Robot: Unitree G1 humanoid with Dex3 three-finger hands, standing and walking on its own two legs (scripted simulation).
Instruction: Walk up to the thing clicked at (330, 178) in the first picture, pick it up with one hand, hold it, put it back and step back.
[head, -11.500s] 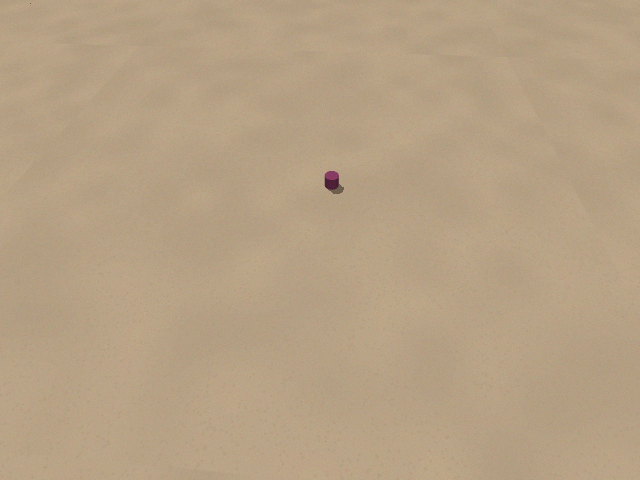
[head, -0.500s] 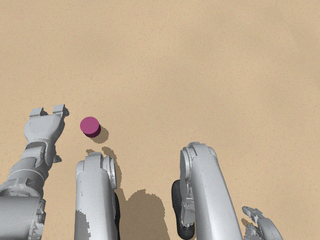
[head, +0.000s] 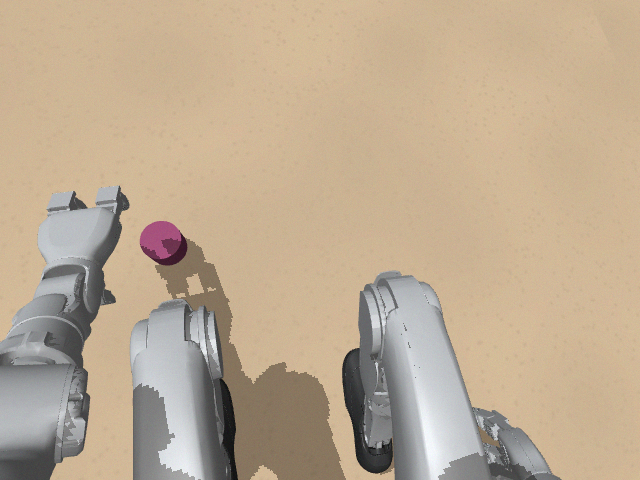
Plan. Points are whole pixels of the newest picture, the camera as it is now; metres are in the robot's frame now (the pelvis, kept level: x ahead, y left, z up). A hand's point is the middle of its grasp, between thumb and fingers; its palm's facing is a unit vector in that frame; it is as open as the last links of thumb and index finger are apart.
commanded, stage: rise first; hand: left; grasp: from above
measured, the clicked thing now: (164, 243) +0.46 +0.21 -0.32
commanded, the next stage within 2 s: approach in 0.52 s
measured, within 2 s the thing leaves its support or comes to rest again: neither
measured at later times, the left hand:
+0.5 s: hand (108, 255) +0.41 +0.25 -0.19, palm faces -0.45 -0.04 -0.89, open 14.1 cm
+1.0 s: hand (167, 215) +0.47 +0.18 -0.21, palm faces -0.37 -0.03 -0.93, open 14.1 cm
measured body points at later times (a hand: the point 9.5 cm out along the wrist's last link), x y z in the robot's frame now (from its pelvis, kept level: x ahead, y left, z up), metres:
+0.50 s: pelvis +0.00 +0.00 -0.01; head +0.23 +0.04 +0.38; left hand +0.43 +0.25 -0.14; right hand +0.08 -0.28 -0.13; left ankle +0.08 +0.13 -0.32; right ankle +0.10 -0.13 -0.32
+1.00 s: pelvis +0.00 +0.00 -0.03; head +0.24 +0.05 +0.35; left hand +0.49 +0.18 -0.15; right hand +0.04 -0.28 -0.13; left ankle +0.08 +0.13 -0.32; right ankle +0.10 -0.13 -0.32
